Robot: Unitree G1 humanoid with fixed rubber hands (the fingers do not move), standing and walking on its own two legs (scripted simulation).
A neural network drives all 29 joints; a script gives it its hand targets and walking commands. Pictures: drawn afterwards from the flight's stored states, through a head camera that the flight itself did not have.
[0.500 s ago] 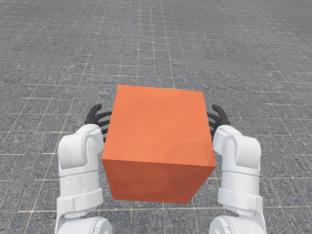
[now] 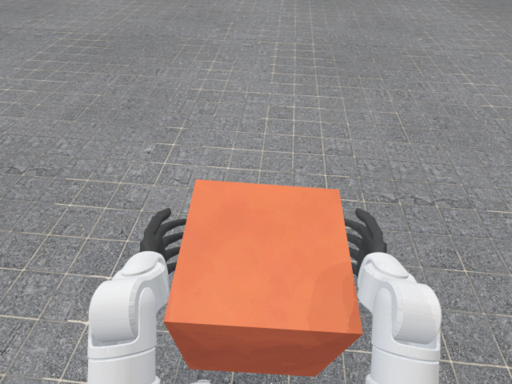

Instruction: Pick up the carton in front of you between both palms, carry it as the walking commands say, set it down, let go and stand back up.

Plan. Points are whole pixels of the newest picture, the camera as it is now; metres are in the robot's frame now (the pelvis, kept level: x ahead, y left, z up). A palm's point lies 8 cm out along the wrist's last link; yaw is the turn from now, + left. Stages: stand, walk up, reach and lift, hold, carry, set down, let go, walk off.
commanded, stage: carry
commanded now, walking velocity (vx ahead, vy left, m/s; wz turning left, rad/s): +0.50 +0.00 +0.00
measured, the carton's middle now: (259, 284) +0.28 +0.01 +0.03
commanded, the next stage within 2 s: none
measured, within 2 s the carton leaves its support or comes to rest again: neither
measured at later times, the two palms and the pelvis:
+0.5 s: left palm (196, 123) +0.64 +0.18 +0.09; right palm (330, 128) +0.63 -0.12 +0.10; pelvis +0.34 +0.04 +0.02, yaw -2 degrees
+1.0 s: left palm (228, 65) +0.91 +0.14 +0.11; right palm (334, 69) +0.92 -0.16 +0.11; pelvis +0.68 -0.02 +0.02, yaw +1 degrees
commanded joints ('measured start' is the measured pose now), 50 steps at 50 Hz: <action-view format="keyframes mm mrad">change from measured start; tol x32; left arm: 1 -622 -612 -603 -31 -223 -50 -56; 50 -170 -746 -691 -277 -235 46 -159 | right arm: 1 -506 586 547 71 138 -42 11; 17 -722 847 596 171 250 -139 52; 32 -122 763 671 -180 242 -1 120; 50 -137 783 737 -198 232 42 123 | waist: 1 -12 -100 -135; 13 -115 245 -418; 50 -58 -123 -64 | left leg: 1 -35 12 20 -185 133 8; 10 521 -143 198 -553 220 55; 12 991 332 -553 -608 97 225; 34 780 122 128 -573 909 45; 38 0 -93 -6 304 -182 -20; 50 -13 60 69 -253 213 -51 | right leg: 1 149 -274 226 -199 390 -128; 9 290 -203 42 27 922 -2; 14 -458 -30 170 905 -123 57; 31 -383 -69 -74 39 293 84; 35 104 -2 -133 -55 268 49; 37 564 -466 583 -136 37 -142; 50 195 -288 93 -387 190 -43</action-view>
